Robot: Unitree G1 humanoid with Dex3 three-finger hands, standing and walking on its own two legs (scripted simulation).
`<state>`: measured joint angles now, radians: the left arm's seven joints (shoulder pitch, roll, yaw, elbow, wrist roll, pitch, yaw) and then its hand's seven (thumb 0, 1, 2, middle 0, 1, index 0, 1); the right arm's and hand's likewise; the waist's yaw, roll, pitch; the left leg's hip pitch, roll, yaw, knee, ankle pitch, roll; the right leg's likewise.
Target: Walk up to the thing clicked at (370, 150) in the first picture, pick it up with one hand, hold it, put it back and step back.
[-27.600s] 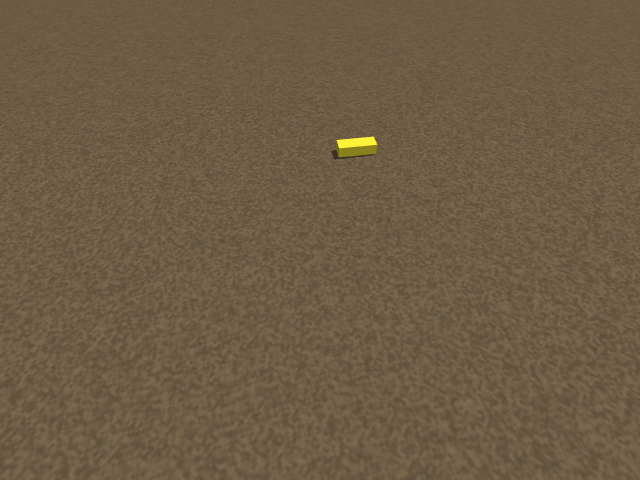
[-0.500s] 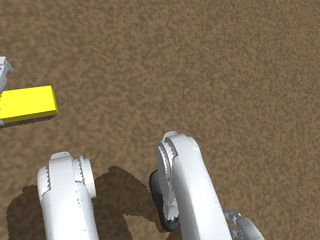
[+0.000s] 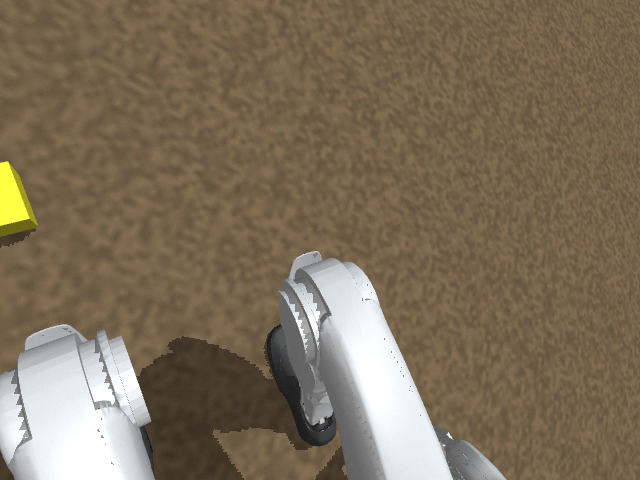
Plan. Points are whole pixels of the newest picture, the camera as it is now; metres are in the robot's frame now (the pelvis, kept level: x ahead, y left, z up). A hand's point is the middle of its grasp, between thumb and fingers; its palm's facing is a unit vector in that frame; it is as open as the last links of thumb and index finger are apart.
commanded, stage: rest palm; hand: left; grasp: from above
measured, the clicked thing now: out of the picture +0.46 +0.32 -0.27
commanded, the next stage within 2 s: close in 0.42 s
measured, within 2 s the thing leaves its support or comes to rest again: neither
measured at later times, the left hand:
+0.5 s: hand out of the picture +0.43 +0.32 -0.25, palm faces -0.47 -0.15 -0.87, open 14.2 cm
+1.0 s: hand out of the picture +0.44 +0.32 -0.26, palm faces -0.46 -0.15 -0.88, open 12.9 cm
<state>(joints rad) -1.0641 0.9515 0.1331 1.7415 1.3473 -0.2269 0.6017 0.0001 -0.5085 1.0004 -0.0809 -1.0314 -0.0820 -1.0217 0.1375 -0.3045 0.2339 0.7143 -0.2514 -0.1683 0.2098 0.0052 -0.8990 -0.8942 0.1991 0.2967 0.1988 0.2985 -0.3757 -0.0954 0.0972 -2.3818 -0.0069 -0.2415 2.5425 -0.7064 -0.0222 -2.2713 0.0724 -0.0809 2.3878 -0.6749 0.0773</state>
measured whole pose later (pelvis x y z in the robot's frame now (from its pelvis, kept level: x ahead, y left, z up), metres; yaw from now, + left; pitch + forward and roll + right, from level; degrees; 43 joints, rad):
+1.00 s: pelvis +0.00 +0.00 +0.00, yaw -2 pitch +28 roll -15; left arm -1.05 1.03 0.14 1.77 1.29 -0.21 0.64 0.00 -0.32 0.86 -0.20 -0.97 -0.21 -0.95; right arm 0.07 -0.35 0.29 0.69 -0.28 -0.25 0.28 0.00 -0.90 -0.90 0.20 0.30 0.20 0.30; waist -0.39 -0.14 0.17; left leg -2.35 0.00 -0.29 2.58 -0.75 -0.03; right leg -2.23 0.08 -0.12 2.39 -0.68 0.09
